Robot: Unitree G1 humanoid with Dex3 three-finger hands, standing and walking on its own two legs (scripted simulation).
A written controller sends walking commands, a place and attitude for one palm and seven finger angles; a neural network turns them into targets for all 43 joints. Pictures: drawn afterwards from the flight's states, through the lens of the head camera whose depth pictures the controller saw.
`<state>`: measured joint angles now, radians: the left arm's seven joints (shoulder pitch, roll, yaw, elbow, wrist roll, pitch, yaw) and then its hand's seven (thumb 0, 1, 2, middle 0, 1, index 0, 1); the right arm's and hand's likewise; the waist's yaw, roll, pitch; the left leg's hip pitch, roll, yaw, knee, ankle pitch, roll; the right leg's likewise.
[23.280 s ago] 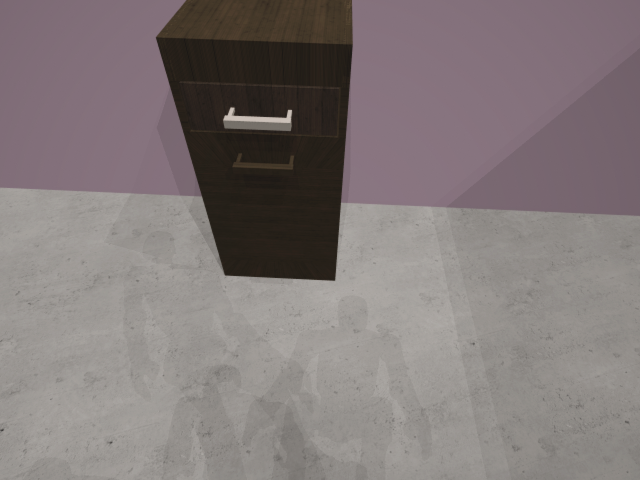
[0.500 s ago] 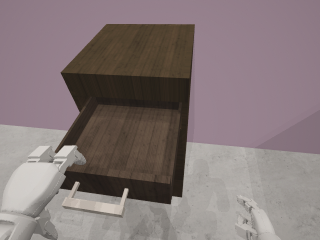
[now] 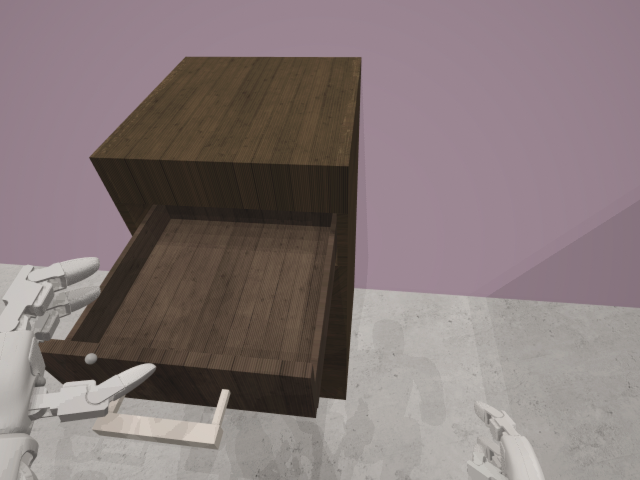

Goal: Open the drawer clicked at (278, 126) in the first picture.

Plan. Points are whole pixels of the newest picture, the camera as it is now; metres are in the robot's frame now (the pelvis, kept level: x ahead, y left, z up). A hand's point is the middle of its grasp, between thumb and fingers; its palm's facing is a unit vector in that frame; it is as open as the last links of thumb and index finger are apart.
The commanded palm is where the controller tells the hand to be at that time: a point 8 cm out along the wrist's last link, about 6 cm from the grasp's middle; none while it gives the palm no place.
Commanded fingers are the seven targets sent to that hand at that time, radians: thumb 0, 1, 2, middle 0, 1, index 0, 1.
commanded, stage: draw the hand back to the body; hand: left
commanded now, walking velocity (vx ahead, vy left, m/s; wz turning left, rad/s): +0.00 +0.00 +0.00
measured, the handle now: (165, 411) +0.21 +0.24 -0.04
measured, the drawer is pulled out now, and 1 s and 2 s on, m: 0.30 0.30 0.30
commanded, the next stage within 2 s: step back with the hand held close in 0.54 s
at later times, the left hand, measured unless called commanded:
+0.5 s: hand (120, 372) +0.18 +0.20 +0.15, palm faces +0.37 -0.85 -0.38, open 7.7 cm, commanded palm +0.13 +0.25 +0.17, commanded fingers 0.00 0.90 0.90 -0.20 -0.30 -0.20 -0.30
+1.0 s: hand (136, 378) +0.18 +0.19 +0.14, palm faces +0.24 -0.84 -0.49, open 7.4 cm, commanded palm +0.11 +0.25 +0.17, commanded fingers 0.00 0.90 0.90 -0.20 -0.30 -0.20 -0.30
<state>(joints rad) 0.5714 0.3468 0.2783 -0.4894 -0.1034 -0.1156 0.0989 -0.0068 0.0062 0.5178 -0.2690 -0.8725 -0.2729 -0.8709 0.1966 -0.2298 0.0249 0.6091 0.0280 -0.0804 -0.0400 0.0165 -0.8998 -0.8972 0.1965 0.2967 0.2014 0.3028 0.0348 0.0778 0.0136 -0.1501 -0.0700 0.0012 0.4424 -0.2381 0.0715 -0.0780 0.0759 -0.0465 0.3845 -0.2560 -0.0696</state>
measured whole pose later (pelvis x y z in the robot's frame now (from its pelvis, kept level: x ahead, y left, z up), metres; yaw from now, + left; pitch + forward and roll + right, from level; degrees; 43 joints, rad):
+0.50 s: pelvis +0.00 -0.03 +0.00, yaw +0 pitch -4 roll +0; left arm 0.56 0.32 0.27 -0.43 -0.11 -0.12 0.09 0.01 0.81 0.86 -0.21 -0.35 -0.22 -0.35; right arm 0.18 -0.23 0.01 0.61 0.03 -0.07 -0.06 0.02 -0.90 -0.90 0.20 0.30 0.20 0.30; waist 0.05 0.09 0.02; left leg -0.13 -0.04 -0.02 0.41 -0.22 0.03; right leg -0.04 0.11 -0.06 0.32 -0.22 -0.11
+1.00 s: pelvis -0.02 -0.03 +0.00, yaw -1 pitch +1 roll +0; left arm 0.67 0.38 0.33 -0.58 -0.06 -0.17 0.10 0.01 0.89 0.90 -0.21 -0.30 -0.21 -0.30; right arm 0.16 -0.24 -0.04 0.54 0.04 0.02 -0.04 0.02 -0.90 -0.90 0.20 0.30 0.20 0.30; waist -0.01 0.02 0.05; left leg -0.30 -0.03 -0.01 0.51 -0.23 0.03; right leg -0.23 0.11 -0.06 0.44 -0.24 -0.10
